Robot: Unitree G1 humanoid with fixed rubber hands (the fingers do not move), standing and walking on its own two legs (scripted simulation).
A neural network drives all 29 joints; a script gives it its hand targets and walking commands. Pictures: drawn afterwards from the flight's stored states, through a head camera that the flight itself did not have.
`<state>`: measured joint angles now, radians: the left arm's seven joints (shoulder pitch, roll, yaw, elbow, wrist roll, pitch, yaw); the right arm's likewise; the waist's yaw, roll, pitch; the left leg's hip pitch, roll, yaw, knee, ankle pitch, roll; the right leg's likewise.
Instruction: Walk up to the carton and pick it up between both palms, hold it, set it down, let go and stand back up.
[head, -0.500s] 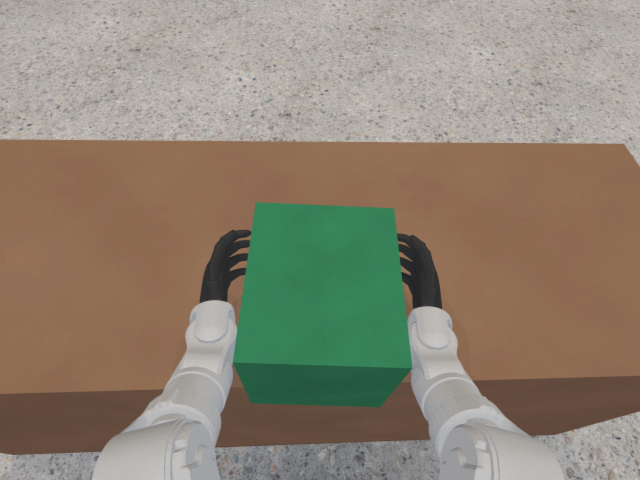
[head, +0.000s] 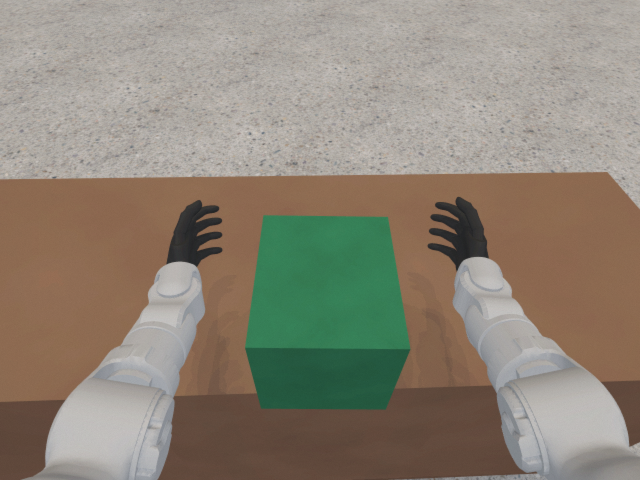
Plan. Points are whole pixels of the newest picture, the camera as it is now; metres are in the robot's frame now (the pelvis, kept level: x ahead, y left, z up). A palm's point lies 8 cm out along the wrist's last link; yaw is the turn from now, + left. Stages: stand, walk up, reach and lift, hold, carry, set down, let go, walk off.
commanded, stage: set down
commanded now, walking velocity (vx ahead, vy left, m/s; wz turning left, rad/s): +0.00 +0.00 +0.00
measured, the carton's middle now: (324, 312) +0.38 -0.02 -0.02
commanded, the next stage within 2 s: none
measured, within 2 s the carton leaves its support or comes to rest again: neither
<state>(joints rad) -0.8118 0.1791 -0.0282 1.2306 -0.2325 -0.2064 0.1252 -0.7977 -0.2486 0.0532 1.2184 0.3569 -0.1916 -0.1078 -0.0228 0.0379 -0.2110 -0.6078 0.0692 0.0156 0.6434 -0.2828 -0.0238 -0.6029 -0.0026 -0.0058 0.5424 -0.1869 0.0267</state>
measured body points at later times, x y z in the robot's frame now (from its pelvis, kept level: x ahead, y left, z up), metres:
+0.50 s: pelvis -0.02 -0.02 +0.01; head +0.00 -0.01 +0.46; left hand +0.40 +0.15 +0.09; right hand +0.39 -0.20 +0.09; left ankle +0.01 +0.13 -0.72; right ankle +0.04 -0.14 -0.72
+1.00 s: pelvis -0.01 -0.01 +0.02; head +0.00 -0.01 +0.47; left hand +0.33 +0.18 +0.05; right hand +0.32 -0.20 +0.04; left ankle +0.01 +0.13 -0.72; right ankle +0.04 -0.14 -0.72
